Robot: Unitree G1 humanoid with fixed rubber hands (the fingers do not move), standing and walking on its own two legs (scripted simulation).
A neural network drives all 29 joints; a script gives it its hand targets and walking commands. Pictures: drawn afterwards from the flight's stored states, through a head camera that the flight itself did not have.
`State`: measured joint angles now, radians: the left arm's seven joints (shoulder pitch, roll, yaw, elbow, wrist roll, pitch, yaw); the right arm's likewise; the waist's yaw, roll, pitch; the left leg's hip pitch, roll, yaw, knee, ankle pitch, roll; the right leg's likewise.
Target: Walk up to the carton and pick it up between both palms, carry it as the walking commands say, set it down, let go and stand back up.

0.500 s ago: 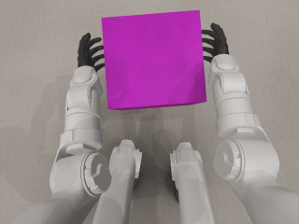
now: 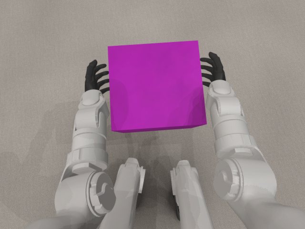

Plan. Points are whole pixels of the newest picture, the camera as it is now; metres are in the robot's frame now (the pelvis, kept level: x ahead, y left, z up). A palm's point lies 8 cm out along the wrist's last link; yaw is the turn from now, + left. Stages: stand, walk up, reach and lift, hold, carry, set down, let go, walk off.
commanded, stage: reach and lift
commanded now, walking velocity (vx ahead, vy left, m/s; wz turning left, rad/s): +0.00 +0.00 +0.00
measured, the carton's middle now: (155, 93) +0.48 +0.02 -0.14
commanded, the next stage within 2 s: none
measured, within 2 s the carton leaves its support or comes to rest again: neither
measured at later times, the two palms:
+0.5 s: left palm (80, 88) +0.43 +0.17 +0.03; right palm (229, 76) +0.46 -0.14 +0.02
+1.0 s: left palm (60, 82) +0.41 +0.17 +0.10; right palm (247, 68) +0.44 -0.14 +0.10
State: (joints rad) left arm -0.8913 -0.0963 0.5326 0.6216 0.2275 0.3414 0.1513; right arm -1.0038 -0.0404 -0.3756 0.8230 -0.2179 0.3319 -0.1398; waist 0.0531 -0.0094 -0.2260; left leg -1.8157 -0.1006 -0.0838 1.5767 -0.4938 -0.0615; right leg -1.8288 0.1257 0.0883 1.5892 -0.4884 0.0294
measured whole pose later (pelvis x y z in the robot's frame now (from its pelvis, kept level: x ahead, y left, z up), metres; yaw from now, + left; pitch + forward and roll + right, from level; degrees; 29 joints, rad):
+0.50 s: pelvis +0.02 +0.00 +0.07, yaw +0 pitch +37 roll +1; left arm -0.72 -0.14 0.52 0.58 0.24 0.32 0.09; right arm -0.83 0.01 -0.39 0.78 -0.23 0.31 -0.10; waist 0.06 -0.01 -0.24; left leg -1.52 -0.09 -0.10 1.33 -0.46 -0.05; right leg -1.52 0.12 0.10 1.34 -0.45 0.02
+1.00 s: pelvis +0.05 +0.00 +0.14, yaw +0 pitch +30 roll +0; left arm -0.53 -0.18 0.48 0.50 0.27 0.32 0.05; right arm -0.62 0.07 -0.37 0.66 -0.25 0.31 -0.04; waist 0.05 -0.01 -0.21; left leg -1.15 -0.08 -0.12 1.01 -0.38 -0.04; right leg -1.15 0.10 0.12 1.02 -0.38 0.01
